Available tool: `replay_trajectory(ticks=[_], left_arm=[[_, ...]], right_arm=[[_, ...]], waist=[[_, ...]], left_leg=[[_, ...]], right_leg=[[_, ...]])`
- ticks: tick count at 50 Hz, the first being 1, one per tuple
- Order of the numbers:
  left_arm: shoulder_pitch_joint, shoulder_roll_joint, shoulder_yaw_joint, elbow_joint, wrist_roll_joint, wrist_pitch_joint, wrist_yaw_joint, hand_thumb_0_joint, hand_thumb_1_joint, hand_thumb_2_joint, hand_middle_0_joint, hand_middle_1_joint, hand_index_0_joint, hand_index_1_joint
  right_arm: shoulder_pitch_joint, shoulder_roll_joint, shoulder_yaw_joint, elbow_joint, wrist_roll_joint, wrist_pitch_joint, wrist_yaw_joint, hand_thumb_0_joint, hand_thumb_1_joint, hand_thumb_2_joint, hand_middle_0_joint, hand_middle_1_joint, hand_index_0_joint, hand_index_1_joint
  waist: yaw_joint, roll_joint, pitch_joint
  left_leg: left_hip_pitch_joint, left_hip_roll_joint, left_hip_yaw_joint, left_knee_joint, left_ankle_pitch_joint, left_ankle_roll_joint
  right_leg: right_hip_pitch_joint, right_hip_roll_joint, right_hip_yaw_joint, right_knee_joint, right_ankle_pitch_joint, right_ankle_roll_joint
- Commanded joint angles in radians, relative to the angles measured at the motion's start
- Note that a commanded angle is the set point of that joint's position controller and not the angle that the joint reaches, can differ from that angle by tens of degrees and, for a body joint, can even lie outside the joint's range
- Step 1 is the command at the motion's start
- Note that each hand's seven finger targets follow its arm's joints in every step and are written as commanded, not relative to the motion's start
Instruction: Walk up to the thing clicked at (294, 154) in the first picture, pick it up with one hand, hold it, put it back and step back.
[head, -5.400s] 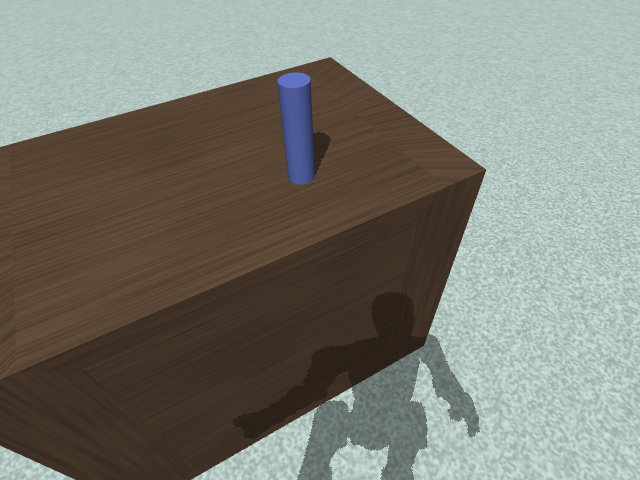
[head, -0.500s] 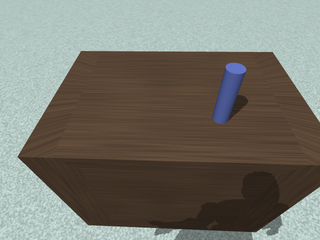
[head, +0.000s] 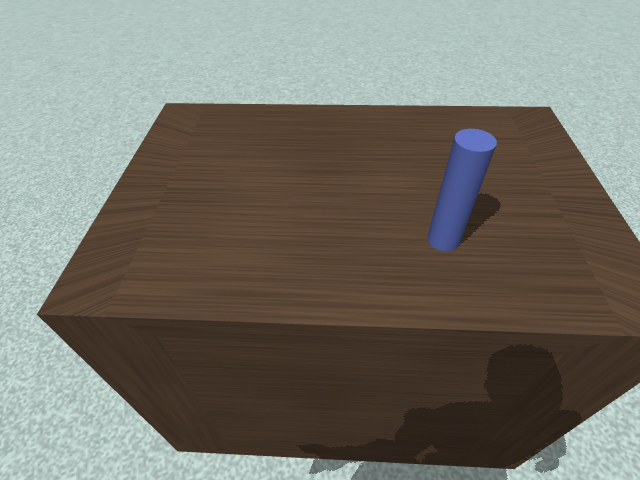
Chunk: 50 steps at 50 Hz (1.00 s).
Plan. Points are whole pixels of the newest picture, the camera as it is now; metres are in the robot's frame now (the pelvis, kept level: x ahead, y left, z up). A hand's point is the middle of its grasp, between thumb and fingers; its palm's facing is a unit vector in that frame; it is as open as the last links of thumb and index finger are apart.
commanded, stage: stand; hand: right
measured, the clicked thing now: (457, 195) +0.52 -0.19 +0.07
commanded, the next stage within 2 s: rise first in 0.52 s
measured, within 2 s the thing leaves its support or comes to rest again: neither
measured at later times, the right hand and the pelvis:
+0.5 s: hand out of the picture +0.07 -0.25 -0.16, palm faces -0.03 +0.94 -0.33, open 7.3 cm; pelvis +0.00 +0.00 +0.00, yaw +0 degrees
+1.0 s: hand (547, 469) +0.18 -0.26 -0.09, palm faces +0.22 +0.92 -0.34, open 14.0 cm; pelvis +0.00 +0.00 -0.01, yaw +0 degrees
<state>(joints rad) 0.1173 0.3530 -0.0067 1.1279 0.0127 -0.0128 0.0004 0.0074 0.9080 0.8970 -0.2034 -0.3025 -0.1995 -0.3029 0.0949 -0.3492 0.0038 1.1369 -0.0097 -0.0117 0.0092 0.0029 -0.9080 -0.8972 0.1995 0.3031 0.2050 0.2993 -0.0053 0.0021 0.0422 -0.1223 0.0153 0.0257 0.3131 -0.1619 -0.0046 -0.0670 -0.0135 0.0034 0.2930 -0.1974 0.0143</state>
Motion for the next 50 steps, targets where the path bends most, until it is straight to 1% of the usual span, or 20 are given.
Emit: replay_trajectory(ticks=[1, 6, 9, 16, 24, 30, 31, 32, 33, 34, 35, 36, 37, 39, 41, 42, 44, 46, 49, 50], left_arm=[[-0.034, 0.214, 0.045, -0.053, -0.002, -0.018, 0.01, 0.0, 0.9, 0.9, -0.2, -0.3, -0.2, -0.301], [-0.031, 0.214, 0.045, -0.055, -0.003, -0.019, 0.01, 0.0, 0.9, 0.9, -0.2, -0.3, -0.2, -0.301], [-0.03, 0.21, 0.044, -0.051, -0.006, -0.017, 0.009, 0.0, 0.9, 0.9, -0.2, -0.3, -0.2, -0.301], [-0.027, 0.21, 0.044, -0.052, -0.001, -0.018, 0.011, 0.0, 0.9, 0.9, -0.2, -0.3, -0.2, -0.301], [-0.021, 0.212, 0.046, -0.05, -0.003, -0.017, 0.01, 0.0, 0.9, 0.9, -0.2, -0.3, -0.2, -0.301], [-0.017, 0.212, 0.046, -0.054, -0.002, -0.019, 0.009, 0.0, 0.9, 0.9, -0.2, -0.3, -0.2, -0.301], [-0.024, 0.212, 0.046, -0.055, -0.001, -0.019, 0.01, 0.0, 0.82, 0.82, -0.12, -0.22, -0.12, -0.221], [-0.374, 0.057, 0.04, -0.406, -0.086, -0.129, 0.019, 0.0, 0.74, 0.74, -0.04, -0.14, -0.04, -0.141], [-0.334, 0.083, 0.027, -0.397, -0.109, -0.146, 0.039, 0.0, 0.66, 0.66, -0.025, -0.06, -0.01, -0.061], [-0.267, 0.147, 0.061, -0.319, -0.108, -0.138, 0.052, 0.0, 0.58, 0.58, -0.021, -0.028, 0.0, -0.051], [-0.184, 0.194, 0.112, -0.267, -0.107, -0.123, 0.057, 0.0, 0.5, 0.5, -0.019, -0.03, 0.0, -0.055], [-0.171, 0.215, 0.153, -0.345, -0.105, -0.118, 0.067, 0.0, 0.42, 0.42, -0.023, -0.036, -0.008, -0.054], [-0.125, 0.207, 0.154, -0.371, -0.103, -0.118, 0.079, 0.0, 0.34, 0.34, -0.028, -0.034, -0.013, -0.051], [-0.043, 0.118, 0.131, -0.295, -0.086, -0.11, 0.08, 0.0, 0.269, 0.234, -0.029, -0.043, -0.026, -0.047], [-0.001, 0.111, 0.177, -0.28, -0.054, -0.099, 0.071, 0.0, 0.153, 0.173, -0.039, -0.049, -0.046, -0.042], [0.002, 0.092, 0.171, -0.293, -0.053, -0.092, 0.068, 0.0, 0.087, 0.14, -0.044, -0.054, -0.056, -0.04], [0.0, 0.087, 0.167, -0.349, -0.052, -0.082, 0.073, 0.0, 0.0, 0.114, -0.046, -0.053, -0.058, -0.04], [0.022, 0.04, 0.141, -0.396, -0.059, -0.076, 0.07, 0.0, -0.096, 0.099, -0.048, -0.05, -0.055, -0.042], [-0.047, 0.032, 0.13, -0.541, -0.06, -0.085, 0.076, 0.0, -0.3, 0.072, -0.053, -0.044, -0.05, -0.047], [-0.047, 0.019, 0.114, -0.569, -0.063, -0.089, 0.076, 0.0, -0.361, 0.066, -0.056, -0.048, -0.051, -0.053]], right_arm=[[-0.038, -0.21, -0.04, -0.056, 0.003, -0.022, -0.016, 0.0, -0.9, -0.9, 0.2, 0.3, 0.2, 0.3], [-0.033, -0.211, -0.042, -0.057, 0.003, -0.021, -0.016, 0.0, -0.9, -0.9, 0.2, 0.3, 0.2, 0.3], [-0.034, -0.21, -0.04, -0.057, 0.003, -0.022, -0.016, 0.0, -0.9, -0.9, 0.2, 0.3, 0.2, 0.3], [-0.033, -0.212, -0.041, -0.058, 0.004, -0.022, -0.017, 0.0, -0.9, -0.9, 0.2, 0.3, 0.2, 0.3], [-0.028, -0.215, -0.042, -0.057, 0.003, -0.018, -0.016, 0.0, -0.9, -0.9, 0.2, 0.3, 0.2, 0.3], [-0.032, -0.215, -0.043, -0.063, 0.004, -0.022, -0.017, 0.0, -0.9, -0.9, 0.2, 0.3, 0.2, 0.3], [-0.028, -0.211, -0.043, -0.064, 0.003, -0.021, -0.017, 0.0, -0.82, -0.82, 0.12, 0.22, 0.12, 0.22], [-0.379, -0.034, -0.006, -0.415, 0.072, -0.096, -0.028, 0.0, -0.74, -0.74, 0.064, 0.14, 0.056, 0.14], [-0.327, -0.084, -0.02, -0.468, 0.11, -0.137, -0.047, 0.0, -0.66, -0.66, 0.064, 0.06, 0.057, 0.06], [-0.199, -0.155, -0.066, -0.308, 0.1, -0.125, -0.064, 0.0, -0.58, -0.58, 0.062, 0.044, 0.056, 0.044], [-0.15, -0.183, -0.103, -0.254, 0.093, -0.11, -0.068, 0.0, -0.5, -0.5, 0.064, 0.043, 0.057, 0.042], [-0.149, -0.213, -0.148, -0.273, 0.096, -0.109, -0.077, 0.0, -0.42, -0.42, 0.064, 0.043, 0.057, 0.043], [-0.138, -0.232, -0.17, -0.335, 0.093, -0.121, -0.088, 0.0, -0.341, -0.34, 0.065, 0.043, 0.057, 0.042], [-0.091, -0.209, -0.181, -0.426, 0.083, -0.125, -0.092, 0.0, -0.21, -0.201, 0.061, 0.044, 0.055, 0.044], [0.066, -0.197, -0.237, -0.412, 0.061, -0.101, -0.089, 0.0, -0.104, -0.173, 0.059, 0.045, 0.054, 0.045], [0.115, -0.185, -0.236, -0.401, 0.06, -0.091, -0.089, 0.0, -0.04, -0.155, 0.058, 0.045, 0.054, 0.045], [0.05, -0.184, -0.226, -0.55, 0.06, -0.092, -0.09, 0.0, 0.069, -0.131, 0.054, 0.047, 0.052, 0.047], [0.096, -0.127, -0.198, -0.594, 0.07, -0.082, -0.082, 0.0, 0.161, -0.113, 0.05, 0.049, 0.05, 0.049], [0.061, -0.101, -0.178, -0.754, 0.073, -0.087, -0.081, 0.0, 0.354, -0.077, 0.041, 0.054, 0.046, 0.054], [0.05, -0.117, -0.185, -0.799, 0.072, -0.091, -0.083, 0.0, 0.4, -0.069, 0.04, 0.054, 0.045, 0.054]], waist=[[0.003, 0.006, -0.069], [0.002, -0.009, -0.067], [0.003, 0.005, -0.05], [0.006, -0.005, -0.071], [0.004, 0.003, -0.051], [0.008, -0.003, -0.077], [0.003, -0.009, -0.081], [0.017, -0.096, -0.078], [-0.022, -0.013, -0.129], [-0.028, 0.016, -0.059], [-0.003, 0.018, -0.031], [0.009, 0.06, -0.169], [0.013, 0.032, -0.255], [-0.018, -0.057, -0.265], [-0.026, -0.039, -0.263], [-0.021, -0.036, -0.249], [-0.005, -0.069, -0.259], [-0.004, -0.04, -0.188], [-0.002, -0.021, -0.158], [-0.012, -0.02, -0.145]], left_leg=[[0.047, 0.123, -0.104, -0.037, 0.155, 0.026], [0.055, 0.122, -0.105, -0.032, 0.167, 0.025], [0.031, 0.116, -0.107, -0.045, 0.123, 0.022], [0.054, 0.122, -0.107, -0.029, 0.176, 0.028], [0.047, 0.116, -0.106, -0.033, 0.121, 0.026], [0.068, 0.125, -0.109, -0.023, 0.181, 0.03], [0.063, 0.123, -0.107, -0.02, 0.189, 0.03], [-0.086, 0.0, -0.006, 0.073, 0.107, 0.007], [-0.017, -0.011, 0.008, 0.05, 0.047, 0.009], [-0.052, -0.015, 0.011, 0.04, -0.012, 0.009], [-0.094, -0.01, 0.019, 0.068, -0.01, 0.004], [-0.044, -0.009, 0.024, 0.086, 0.059, -0.004], [-0.01, -0.003, 0.02, 0.097, 0.123, -0.002], [-0.008, -0.002, 0.005, 0.108, 0.168, 0.009], [-0.003, -0.01, 0.006, 0.111, 0.199, 0.014], [0.011, -0.015, 0.01, 0.101, 0.215, 0.013], [0.015, -0.02, 0.017, 0.09, 0.223, 0.011], [-0.008, -0.021, 0.025, 0.074, 0.18, 0.007], [-0.028, -0.018, 0.029, 0.052, 0.116, 0.006], [-0.026, -0.018, 0.03, 0.047, 0.097, 0.008]], right_leg=[[-0.022, -0.125, 0.085, -0.04, 0.16, -0.032], [-0.036, -0.122, 0.083, -0.041, 0.159, -0.032], [-0.032, -0.122, 0.086, -0.046, 0.121, -0.031], [-0.022, -0.126, 0.081, -0.04, 0.177, -0.031], [-0.043, -0.123, 0.086, -0.054, 0.134, -0.031], [-0.026, -0.124, 0.082, -0.038, 0.165, -0.032], [-0.023, -0.127, 0.083, -0.039, 0.182, -0.033], [-0.159, 0.012, -0.033, 0.08, 0.119, -0.019], [-0.1, 0.001, -0.023, 0.053, 0.079, -0.016], [-0.151, 0.004, -0.026, 0.051, 0.033, -0.022], [-0.165, 0.01, -0.033, 0.074, 0.021, -0.022], [-0.139, 0.01, -0.03, 0.102, 0.084, -0.025], [-0.101, 0.012, -0.027, 0.113, 0.148, -0.02], [-0.111, 0.016, -0.031, 0.116, 0.203, -0.014], [-0.127, 0.016, -0.029, 0.115, 0.238, -0.02], [-0.127, 0.018, -0.031, 0.107, 0.247, -0.019], [-0.109, 0.016, -0.032, 0.094, 0.253, -0.013], [-0.142, 0.015, -0.036, 0.083, 0.2, -0.018], [-0.136, 0.01, -0.036, 0.063, 0.14, -0.022], [-0.135, 0.009, -0.033, 0.058, 0.126, -0.022]])
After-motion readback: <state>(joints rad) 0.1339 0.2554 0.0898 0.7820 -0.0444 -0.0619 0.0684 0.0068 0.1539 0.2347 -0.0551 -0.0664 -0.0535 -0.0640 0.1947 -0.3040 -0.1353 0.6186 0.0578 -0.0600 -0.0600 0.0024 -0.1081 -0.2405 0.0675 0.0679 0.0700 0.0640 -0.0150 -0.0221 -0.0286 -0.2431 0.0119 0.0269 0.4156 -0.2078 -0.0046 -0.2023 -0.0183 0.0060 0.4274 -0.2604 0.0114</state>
